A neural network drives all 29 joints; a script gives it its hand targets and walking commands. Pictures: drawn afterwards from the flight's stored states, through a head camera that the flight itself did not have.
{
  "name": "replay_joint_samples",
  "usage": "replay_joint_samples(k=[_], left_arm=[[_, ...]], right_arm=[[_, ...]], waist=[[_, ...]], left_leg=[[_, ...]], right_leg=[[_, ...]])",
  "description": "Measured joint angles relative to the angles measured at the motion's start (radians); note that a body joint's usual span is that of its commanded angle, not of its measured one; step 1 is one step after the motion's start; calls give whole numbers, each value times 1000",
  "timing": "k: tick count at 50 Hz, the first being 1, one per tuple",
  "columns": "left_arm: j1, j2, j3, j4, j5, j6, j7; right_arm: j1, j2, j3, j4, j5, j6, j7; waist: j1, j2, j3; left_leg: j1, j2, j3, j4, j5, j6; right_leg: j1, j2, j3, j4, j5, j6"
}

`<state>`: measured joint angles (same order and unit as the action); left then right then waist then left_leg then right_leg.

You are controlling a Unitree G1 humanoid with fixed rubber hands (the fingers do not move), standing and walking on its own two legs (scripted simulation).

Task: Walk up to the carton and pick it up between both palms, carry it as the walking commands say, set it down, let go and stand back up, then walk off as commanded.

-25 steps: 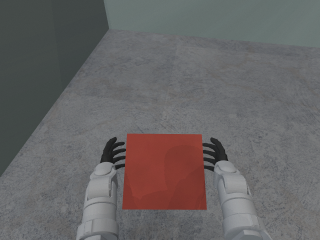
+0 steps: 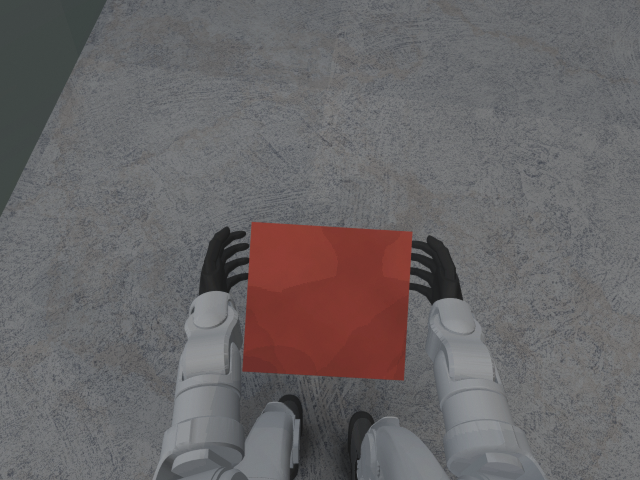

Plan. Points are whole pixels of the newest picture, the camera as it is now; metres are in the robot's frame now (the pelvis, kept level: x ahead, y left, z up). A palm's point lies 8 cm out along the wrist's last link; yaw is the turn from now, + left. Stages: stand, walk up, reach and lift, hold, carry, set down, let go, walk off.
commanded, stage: set down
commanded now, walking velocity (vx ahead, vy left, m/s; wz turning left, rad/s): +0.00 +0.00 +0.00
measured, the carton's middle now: (325, 291) +0.37 +0.03 -0.17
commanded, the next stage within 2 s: none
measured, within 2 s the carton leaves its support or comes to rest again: neither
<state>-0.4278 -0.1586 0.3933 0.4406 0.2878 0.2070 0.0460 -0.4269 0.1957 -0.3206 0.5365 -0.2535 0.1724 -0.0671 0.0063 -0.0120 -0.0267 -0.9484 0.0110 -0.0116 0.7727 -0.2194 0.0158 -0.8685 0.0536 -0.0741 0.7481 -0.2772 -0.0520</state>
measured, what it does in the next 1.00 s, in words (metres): lowers itself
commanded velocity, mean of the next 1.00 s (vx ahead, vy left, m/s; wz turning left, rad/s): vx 0.00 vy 0.00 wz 0.00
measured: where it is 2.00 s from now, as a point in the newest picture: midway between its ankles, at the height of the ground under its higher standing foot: (324, 462)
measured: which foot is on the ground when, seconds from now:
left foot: down 0.00-1.00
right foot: down 0.00-1.00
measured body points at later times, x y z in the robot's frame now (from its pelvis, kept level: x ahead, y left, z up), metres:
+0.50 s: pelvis -0.02 +0.01 -0.07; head +0.20 +0.03 +0.32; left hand +0.38 +0.16 -0.16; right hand +0.38 -0.13 -0.16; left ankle +0.07 +0.10 -0.70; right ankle +0.03 -0.09 -0.70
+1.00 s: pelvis -0.04 +0.00 -0.15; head +0.21 +0.01 +0.22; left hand +0.41 +0.16 -0.24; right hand +0.41 -0.13 -0.23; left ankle +0.07 +0.10 -0.70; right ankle +0.03 -0.09 -0.70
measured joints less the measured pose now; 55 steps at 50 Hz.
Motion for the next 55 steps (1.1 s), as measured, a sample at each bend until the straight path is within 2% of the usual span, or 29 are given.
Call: replay_joint_samples(k=[8,14,23,31,38,46,55], left_arm=[[-42,-4,0,0,0,-4,33],[-104,-28,9,0,0,16,57],[-153,-28,32,2,0,29,63],[-192,-11,32,2,-5,30,68],[-261,24,38,4,-6,56,65],[-338,45,90,27,-6,81,37],[-406,67,102,35,-6,103,35]], right_arm=[[-45,0,-26,0,7,-1,2],[-112,-12,-101,0,7,14,42],[-172,-15,-130,0,7,32,52],[-223,-20,-113,-10,53,45,2],[-299,-20,-108,-12,58,63,-37],[-368,-21,-108,-12,58,94,-64],[-443,-39,-108,-12,58,113,-74]], waist=[[0,9,-77],[0,11,-87],[0,11,-102],[0,11,-142],[0,11,-147],[0,7,-148],[0,2,-128]], left_leg=[[-169,0,0,132,-44,13],[-262,0,0,225,-74,14],[-425,0,0,335,-101,15],[-590,0,0,443,-126,10],[-685,0,0,529,-142,4],[-782,0,-1,611,-155,4],[-897,0,-1,692,-166,4]], right_leg=[[-160,-1,0,116,-35,14],[-252,-1,0,209,-66,18],[-424,0,0,339,-106,14],[-600,1,0,470,-142,5],[-702,3,0,568,-163,-2],[-801,6,0,650,-175,-3],[-912,8,0,724,-182,6]])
